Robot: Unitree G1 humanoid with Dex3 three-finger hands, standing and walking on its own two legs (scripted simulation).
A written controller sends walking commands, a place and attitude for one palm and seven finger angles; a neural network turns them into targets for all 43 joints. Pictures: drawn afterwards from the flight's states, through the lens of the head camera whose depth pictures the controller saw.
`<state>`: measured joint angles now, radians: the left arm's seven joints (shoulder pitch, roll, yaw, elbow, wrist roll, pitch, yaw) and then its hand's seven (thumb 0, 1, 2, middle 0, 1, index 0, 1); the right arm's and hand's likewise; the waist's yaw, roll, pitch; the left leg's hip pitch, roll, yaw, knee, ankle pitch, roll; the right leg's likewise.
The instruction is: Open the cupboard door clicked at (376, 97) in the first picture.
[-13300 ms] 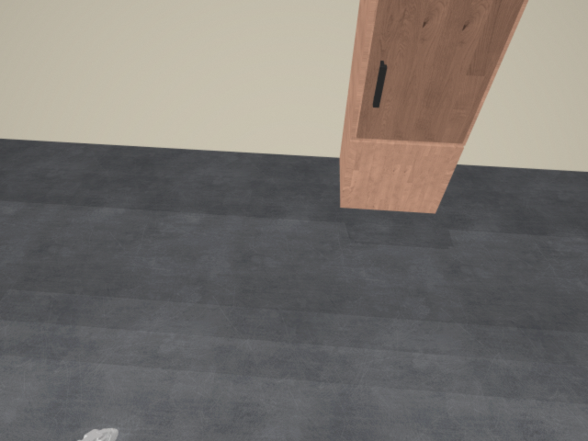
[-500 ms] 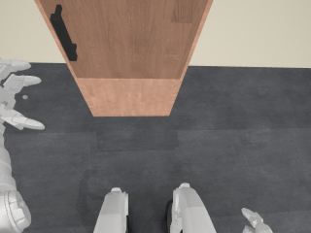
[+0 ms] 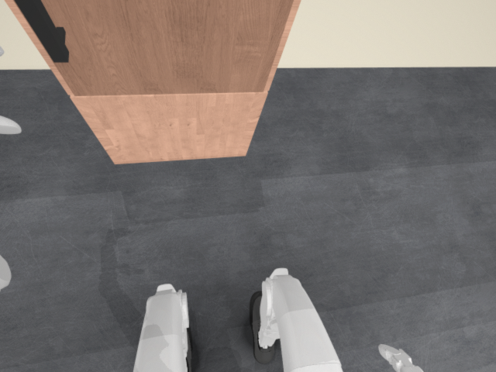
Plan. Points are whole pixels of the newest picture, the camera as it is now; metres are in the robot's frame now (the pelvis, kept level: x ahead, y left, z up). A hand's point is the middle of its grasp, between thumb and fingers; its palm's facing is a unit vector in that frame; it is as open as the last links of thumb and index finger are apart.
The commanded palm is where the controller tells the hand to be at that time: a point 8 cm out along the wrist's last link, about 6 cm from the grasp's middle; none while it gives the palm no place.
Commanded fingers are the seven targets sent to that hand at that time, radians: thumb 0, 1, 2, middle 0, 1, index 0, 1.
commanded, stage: move the hooked fingers beside the handle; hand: left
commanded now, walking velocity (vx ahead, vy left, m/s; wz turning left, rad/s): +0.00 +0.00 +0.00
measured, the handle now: (40, 8) +0.63 +0.27 +0.05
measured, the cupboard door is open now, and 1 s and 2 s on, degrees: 0 0 0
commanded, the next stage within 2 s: slide the fingers in behind the handle in 1.14 s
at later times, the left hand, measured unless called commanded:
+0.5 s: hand out of the picture +0.58 +0.32 +0.05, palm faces +0.07 -0.99 -0.07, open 14.0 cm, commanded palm +0.58 +0.33 +0.05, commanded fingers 0.00 -0.50 0.30 -0.30 -1.20 -0.30 -1.20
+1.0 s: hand out of the picture +0.58 +0.33 +0.05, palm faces +0.08 -1.00 -0.05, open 14.0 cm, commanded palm +0.58 +0.33 +0.05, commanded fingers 0.00 -0.50 0.30 -0.30 -1.20 -0.30 -1.20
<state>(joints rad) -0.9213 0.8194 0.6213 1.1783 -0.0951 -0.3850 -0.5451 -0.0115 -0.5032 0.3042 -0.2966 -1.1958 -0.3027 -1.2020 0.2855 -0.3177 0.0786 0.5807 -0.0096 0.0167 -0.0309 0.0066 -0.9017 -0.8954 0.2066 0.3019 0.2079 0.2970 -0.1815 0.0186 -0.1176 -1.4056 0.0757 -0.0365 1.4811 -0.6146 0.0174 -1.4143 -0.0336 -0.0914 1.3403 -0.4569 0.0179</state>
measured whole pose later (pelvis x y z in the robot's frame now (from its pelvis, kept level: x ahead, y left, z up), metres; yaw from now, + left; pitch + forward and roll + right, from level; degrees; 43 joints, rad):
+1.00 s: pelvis +0.01 +0.01 -0.01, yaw -2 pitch +35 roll -9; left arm -1.12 0.98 0.62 1.20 0.02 -0.27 -0.50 -0.01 -0.50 0.30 -0.30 -1.20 -0.30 -1.20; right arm 0.32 -0.29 0.13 0.52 -0.03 0.12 -0.01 0.00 -0.90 -0.90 0.21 0.30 0.21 0.30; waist -0.27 0.03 -0.10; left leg -1.50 0.09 -0.07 1.51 -0.64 0.03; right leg -1.48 -0.02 -0.12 1.32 -0.46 0.04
